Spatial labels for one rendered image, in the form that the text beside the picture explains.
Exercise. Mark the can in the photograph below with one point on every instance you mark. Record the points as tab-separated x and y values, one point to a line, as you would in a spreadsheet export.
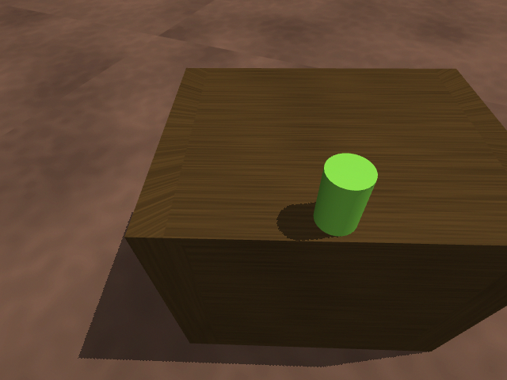
346	185

